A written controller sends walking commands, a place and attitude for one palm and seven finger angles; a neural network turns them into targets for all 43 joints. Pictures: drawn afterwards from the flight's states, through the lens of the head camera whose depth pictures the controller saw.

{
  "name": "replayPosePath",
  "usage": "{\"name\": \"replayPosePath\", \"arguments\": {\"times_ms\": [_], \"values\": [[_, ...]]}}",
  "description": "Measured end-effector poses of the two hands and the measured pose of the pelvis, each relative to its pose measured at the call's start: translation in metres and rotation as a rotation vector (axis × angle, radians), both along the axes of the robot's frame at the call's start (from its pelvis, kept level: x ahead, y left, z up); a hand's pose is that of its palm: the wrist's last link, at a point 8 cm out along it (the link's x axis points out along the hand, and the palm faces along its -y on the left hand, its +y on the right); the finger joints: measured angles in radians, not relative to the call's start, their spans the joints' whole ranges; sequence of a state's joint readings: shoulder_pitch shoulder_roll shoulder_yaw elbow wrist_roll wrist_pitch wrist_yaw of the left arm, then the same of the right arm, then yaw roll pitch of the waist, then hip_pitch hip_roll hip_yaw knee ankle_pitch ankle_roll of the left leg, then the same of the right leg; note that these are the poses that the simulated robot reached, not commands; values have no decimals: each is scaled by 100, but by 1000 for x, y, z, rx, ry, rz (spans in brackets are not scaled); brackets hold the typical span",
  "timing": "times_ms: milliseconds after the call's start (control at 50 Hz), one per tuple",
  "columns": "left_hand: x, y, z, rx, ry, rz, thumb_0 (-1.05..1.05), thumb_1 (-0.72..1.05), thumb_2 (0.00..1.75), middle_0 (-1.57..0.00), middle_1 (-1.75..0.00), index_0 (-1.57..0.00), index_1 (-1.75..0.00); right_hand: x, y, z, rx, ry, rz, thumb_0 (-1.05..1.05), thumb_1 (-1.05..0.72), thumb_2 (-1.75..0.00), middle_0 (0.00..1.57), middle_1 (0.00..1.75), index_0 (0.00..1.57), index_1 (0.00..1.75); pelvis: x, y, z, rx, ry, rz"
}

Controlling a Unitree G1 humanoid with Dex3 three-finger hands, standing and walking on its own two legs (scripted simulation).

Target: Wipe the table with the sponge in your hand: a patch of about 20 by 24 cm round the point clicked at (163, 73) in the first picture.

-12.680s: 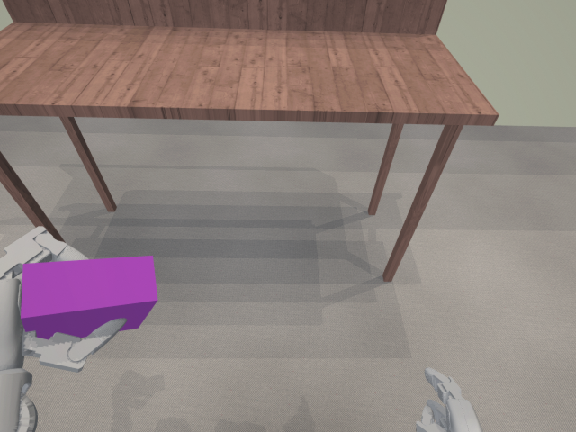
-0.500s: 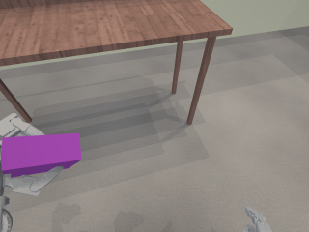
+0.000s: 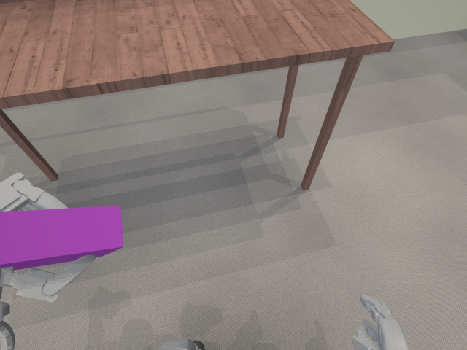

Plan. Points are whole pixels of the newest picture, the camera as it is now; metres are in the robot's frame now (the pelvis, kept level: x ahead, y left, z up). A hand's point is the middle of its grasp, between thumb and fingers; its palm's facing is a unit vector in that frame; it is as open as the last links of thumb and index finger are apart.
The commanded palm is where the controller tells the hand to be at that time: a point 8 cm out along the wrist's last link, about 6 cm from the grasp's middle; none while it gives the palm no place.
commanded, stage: take the last steps up to it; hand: left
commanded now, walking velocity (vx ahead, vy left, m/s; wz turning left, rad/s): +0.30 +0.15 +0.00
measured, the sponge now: (77, 237) +0.22 +0.21 +0.15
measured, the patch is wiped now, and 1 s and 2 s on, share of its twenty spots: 0.00 0.00 0.00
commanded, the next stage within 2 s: come to a stop and stand still in 1.16 s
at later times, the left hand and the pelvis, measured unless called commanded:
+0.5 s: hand (78, 149) +0.34 +0.25 +0.17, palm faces +0.38 -0.77 -0.51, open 9.1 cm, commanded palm +0.27 +0.29 +0.18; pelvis +0.12 +0.01 +0.01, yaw +0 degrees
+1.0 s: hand (83, 87) +0.45 +0.28 +0.19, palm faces +0.36 -0.78 -0.51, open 9.1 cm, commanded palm +0.40 +0.33 +0.18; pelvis +0.23 +0.06 -0.01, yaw -1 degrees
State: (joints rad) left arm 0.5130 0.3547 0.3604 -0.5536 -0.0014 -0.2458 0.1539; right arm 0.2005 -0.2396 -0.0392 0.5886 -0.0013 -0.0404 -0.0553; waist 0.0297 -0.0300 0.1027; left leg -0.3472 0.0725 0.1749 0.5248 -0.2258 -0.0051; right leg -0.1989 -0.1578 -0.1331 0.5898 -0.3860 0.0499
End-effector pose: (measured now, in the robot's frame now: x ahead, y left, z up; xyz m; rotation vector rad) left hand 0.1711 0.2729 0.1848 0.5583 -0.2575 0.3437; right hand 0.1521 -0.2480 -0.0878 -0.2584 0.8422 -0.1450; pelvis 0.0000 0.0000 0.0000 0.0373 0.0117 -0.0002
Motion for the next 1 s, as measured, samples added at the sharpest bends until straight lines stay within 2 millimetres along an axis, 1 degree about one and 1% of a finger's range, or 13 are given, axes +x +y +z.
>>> {"name": "replayPosePath", "arguments": {"times_ms": [40,120,200,260,340,400,540,640,700,740,820,920,1000], "values": [[16,9,-2,15,-46,-24,-1,-42,102,-84,-134,-85,-134,15,5,-2,-12,-45,-30,1,-91,-90,20,30,20,30,8,10,-10,-1,-12,-10],[47,21,-4,13,-50,-36,-1,-42,102,-84,-134,-85,-134,36,28,1,43,-86,-58,1,-91,-90,20,30,20,30,22,16,-8,-3,-8,-17],[65,14,8,15,-41,-63,-1,-42,102,-84,-134,-85,-134,49,49,2,108,-98,-50,1,-91,-90,20,30,20,30,40,17,-1,-12,13,-28],[74,3,17,41,-32,-82,-1,-42,102,-84,-134,-85,-134,57,57,-6,146,-82,-38,1,-91,-90,20,30,20,30,57,15,0,-13,18,-28],[88,-3,17,94,-12,-52,-1,-42,102,-84,-134,-85,-134,70,53,-29,171,-30,-26,1,-91,-90,20,30,20,30,80,9,-9,-19,9,-10],[102,3,11,52,10,-9,-1,-42,102,-84,-134,-85,-134,80,43,-35,157,37,-17,1,-91,-90,21,30,20,30,93,8,-6,-4,0,-4],[134,13,8,23,57,12,-1,-42,102,-84,-134,-85,-134,114,22,-13,69,64,-15,1,-91,-90,20,30,20,30,126,17,11,27,16,10],[159,27,12,35,32,-28,-1,-42,102,-84,-134,-85,-134,149,24,3,3,22,-23,1,-91,-90,20,30,20,30,153,35,10,33,11,0],[179,44,11,47,-36,-50,-1,-42,102,-84,-134,-85,-134,173,34,5,-29,-40,-44,1,-91,-90,20,30,20,30,174,53,-3,10,2,-22],[195,55,9,55,-95,-65,-1,-42,102,-84,-134,-85,-134,188,45,2,-19,-85,-73,1,-91,-90,20,30,20,30,181,61,-12,12,-14,-24],[224,68,3,25,-95,-57,-1,-42,102,-84,-134,-85,-134,208,77,3,60,-113,-73,1,-91,-90,20,30,19,29,194,64,-10,6,-10,-23],[233,55,16,24,-80,-85,-1,-42,102,-84,-134,-85,-134,220,107,-1,145,-106,-36,1,-91,-90,20,30,20,30,213,63,-3,-10,8,-32],[237,44,22,75,-60,-67,-1,-42,102,-84,-134,-85,-134,228,112,-18,185,-69,-12,1,-91,-90,20,30,20,30,232,56,-7,-4,2,-24]]}}
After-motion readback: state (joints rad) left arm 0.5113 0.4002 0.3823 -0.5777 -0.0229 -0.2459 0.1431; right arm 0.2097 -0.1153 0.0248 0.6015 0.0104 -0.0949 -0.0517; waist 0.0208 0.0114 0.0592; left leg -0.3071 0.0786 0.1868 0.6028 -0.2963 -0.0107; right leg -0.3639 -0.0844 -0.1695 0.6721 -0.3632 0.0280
